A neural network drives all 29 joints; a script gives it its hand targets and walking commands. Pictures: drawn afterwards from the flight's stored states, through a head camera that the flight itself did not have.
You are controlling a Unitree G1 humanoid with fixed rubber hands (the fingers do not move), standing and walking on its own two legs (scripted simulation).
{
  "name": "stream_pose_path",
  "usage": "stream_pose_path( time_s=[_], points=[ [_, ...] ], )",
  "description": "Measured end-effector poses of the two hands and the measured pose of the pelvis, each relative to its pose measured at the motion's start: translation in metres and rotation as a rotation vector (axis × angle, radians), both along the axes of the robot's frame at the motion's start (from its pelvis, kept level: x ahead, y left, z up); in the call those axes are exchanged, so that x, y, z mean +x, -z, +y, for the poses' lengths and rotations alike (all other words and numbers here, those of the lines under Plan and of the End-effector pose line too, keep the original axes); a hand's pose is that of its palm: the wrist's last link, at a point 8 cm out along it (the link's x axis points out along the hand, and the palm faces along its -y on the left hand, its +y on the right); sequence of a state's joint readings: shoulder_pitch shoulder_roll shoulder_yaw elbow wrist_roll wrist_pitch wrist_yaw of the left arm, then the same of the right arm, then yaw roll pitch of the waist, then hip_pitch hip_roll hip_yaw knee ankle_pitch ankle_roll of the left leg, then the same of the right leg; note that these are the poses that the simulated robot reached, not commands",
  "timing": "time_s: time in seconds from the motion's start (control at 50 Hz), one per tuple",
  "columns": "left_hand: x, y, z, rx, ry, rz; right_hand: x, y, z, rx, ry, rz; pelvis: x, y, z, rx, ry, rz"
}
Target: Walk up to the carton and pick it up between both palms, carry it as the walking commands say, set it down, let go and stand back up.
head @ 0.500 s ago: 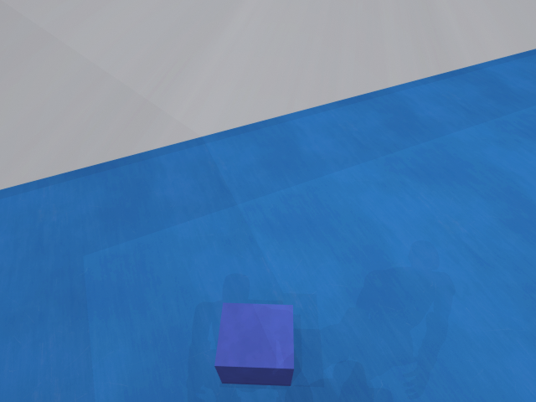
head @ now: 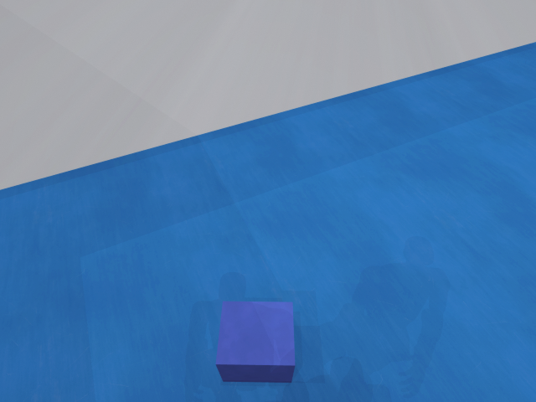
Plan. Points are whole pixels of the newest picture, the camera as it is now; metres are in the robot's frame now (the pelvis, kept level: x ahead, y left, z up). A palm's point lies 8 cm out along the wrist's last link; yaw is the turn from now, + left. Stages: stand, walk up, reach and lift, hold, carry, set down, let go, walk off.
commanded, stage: reach and lift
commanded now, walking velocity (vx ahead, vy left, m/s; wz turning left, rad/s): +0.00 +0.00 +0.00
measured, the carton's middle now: (257, 342) +0.42 +0.06 -0.67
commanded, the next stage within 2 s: none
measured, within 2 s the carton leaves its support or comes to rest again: neither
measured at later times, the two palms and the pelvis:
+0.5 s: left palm out of the picture +0.10 +0.20 -0.17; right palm out of the picture +0.14 -0.15 -0.16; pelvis -0.02 +0.00 -0.04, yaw +7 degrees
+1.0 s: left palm (145, 383) +0.19 +0.25 -0.20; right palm (371, 386) +0.20 -0.17 -0.20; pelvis -0.11 -0.01 -0.10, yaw +6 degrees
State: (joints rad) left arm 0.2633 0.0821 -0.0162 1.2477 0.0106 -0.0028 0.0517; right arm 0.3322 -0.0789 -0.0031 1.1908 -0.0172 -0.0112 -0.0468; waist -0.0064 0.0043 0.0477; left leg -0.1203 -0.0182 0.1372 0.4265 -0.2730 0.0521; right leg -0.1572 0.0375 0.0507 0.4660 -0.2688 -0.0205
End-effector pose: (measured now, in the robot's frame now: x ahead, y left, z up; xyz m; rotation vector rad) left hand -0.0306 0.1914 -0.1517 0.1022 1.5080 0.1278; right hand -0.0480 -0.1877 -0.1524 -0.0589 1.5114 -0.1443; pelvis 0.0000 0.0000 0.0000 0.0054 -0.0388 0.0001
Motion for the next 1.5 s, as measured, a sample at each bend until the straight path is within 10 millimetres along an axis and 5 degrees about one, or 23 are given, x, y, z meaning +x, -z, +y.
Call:
stream_pose_path(
  time_s=[0.06,0.1,0.16,0.22,0.3,0.36,0.52,0.66,0.86,0.94,1.14,1.5],
  points=[
    [0.008,0.004,0.013,0.022,-0.045,0.0,0.015,0.004,-0.002,-0.004,-0.003,-0.006,-0.004,0.007,0.001,-0.001,-0.01,0.066],
    [0.033,0.01,0.034,0.05,-0.114,-0.062,0.039,0.012,-0.021,-0.042,-0.022,-0.007,-0.011,0.019,0.001,-0.002,-0.038,0.122],
    [0.091,0.01,0.054,0.039,-0.104,-0.191,0.108,0.014,-0.041,-0.101,-0.065,-0.098,-0.021,0.033,0.002,-0.021,-0.073,0.167],
    [0.142,0.003,0.057,-0.005,-0.047,-0.264,0.18,0.001,-0.036,-0.095,-0.07,-0.209,-0.026,0.039,0.001,-0.032,-0.083,0.201],
    [0.168,-0.002,0.044,-0.048,0.012,-0.233,0.232,-0.017,-0.007,-0.037,-0.102,-0.255,-0.023,0.039,0.0,-0.039,-0.095,0.243],
    [0.162,-0.001,0.03,-0.06,0.026,-0.187,0.234,-0.021,0.016,-0.003,-0.121,-0.237,-0.019,0.033,0.0,-0.045,-0.103,0.249],
    [0.132,0.019,0.007,-0.085,0.029,-0.153,0.185,0.009,0.035,0.005,-0.076,-0.164,-0.021,0.04,0.002,-0.061,-0.117,0.32],
    [0.157,0.046,0.025,-0.052,0.026,-0.298,0.193,0.035,0.018,-0.01,-0.103,-0.265,-0.045,0.073,0.0,-0.068,-0.097,0.371],
    [0.183,0.043,0.05,-0.014,0.029,-0.375,0.202,0.038,0.009,-0.035,-0.089,-0.355,-0.084,0.09,-0.005,-0.058,-0.106,0.297],
    [0.201,0.048,0.053,-0.019,0.019,-0.39,0.222,0.045,0.01,-0.04,-0.077,-0.378,-0.101,0.095,-0.009,-0.054,-0.104,0.278],
    [0.279,0.044,0.055,-0.021,0.03,-0.501,0.306,0.047,0.026,-0.055,-0.089,-0.499,-0.128,0.111,-0.018,-0.057,-0.111,0.319],
    [0.386,0.076,0.092,0.015,-0.007,-0.721,0.404,0.089,0.043,-0.059,-0.049,-0.684,-0.094,0.124,-0.019,-0.078,-0.103,0.662]
  ],
)
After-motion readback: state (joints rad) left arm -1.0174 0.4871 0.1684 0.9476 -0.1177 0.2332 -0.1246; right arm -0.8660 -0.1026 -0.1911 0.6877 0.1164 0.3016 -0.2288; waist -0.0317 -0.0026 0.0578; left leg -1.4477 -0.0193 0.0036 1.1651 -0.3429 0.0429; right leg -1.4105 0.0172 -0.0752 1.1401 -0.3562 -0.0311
